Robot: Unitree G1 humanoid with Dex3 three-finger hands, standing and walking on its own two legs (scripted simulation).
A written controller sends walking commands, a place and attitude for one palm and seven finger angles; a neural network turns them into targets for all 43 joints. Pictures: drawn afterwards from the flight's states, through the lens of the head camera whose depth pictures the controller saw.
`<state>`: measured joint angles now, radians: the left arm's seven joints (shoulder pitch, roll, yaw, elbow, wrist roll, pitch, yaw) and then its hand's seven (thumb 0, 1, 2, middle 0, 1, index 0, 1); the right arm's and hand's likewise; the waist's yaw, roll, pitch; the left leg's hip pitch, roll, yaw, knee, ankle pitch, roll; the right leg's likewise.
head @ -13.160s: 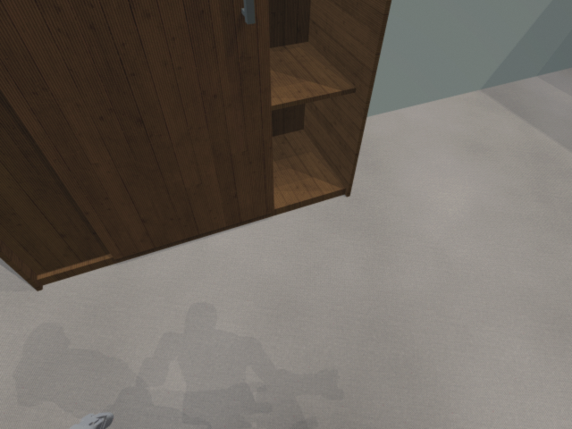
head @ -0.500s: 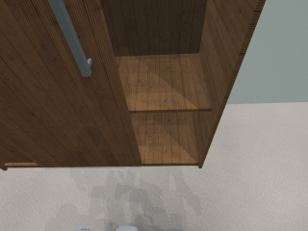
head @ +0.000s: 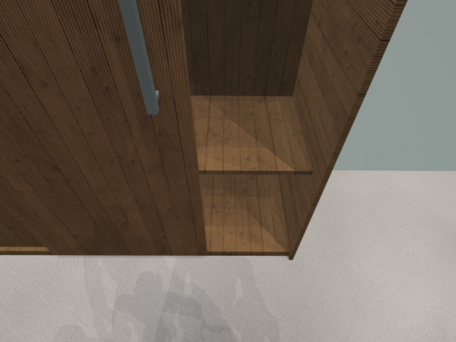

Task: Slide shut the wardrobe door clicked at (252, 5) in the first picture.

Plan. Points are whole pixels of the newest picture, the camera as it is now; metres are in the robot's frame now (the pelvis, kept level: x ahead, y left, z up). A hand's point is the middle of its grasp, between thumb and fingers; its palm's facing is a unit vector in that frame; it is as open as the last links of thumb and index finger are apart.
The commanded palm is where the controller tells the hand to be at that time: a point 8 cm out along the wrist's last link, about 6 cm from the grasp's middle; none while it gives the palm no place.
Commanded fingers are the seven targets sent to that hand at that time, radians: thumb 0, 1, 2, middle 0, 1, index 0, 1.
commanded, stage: come to a stop and stand still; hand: left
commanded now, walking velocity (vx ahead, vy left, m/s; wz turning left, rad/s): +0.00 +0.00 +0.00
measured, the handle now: (139, 36) +0.55 +0.21 +0.26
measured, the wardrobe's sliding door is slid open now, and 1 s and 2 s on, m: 0.38 0.38 0.38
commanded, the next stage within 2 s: look again from close up in 0.42 s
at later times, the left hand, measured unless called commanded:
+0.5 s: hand out of the picture +0.07 +0.21 -0.17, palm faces +0.03 -0.97 -0.25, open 7.4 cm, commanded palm none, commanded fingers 0.00 0.90 0.90 -0.20 -0.30 -0.20 -0.30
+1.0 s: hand out of the picture -0.03 +0.19 -0.18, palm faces +0.03 -0.98 -0.20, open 7.4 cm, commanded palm none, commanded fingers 0.00 0.90 0.90 -0.20 -0.30 -0.20 -0.30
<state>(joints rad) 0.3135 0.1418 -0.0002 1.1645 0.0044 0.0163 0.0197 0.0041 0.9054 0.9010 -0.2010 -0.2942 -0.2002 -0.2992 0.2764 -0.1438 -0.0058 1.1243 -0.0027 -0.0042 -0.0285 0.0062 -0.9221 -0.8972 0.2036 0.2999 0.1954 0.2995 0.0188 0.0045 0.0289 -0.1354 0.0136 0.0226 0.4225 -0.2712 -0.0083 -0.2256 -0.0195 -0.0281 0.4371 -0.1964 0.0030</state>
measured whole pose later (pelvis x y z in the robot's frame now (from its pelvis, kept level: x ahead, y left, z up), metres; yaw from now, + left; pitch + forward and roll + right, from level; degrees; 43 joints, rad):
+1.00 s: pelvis -0.01 +0.02 +0.00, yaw +0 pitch -2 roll +0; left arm 0.32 0.15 -0.01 1.11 0.01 0.00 0.03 0.00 0.90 0.90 -0.20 -0.29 -0.20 -0.30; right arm 0.31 -0.16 0.00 1.12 -0.01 0.00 -0.02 0.00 -0.91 -0.90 0.20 0.30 0.19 0.30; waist 0.01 0.01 0.03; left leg -0.14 0.00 0.04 0.47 -0.28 0.01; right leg -0.23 -0.03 -0.01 0.45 -0.19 0.02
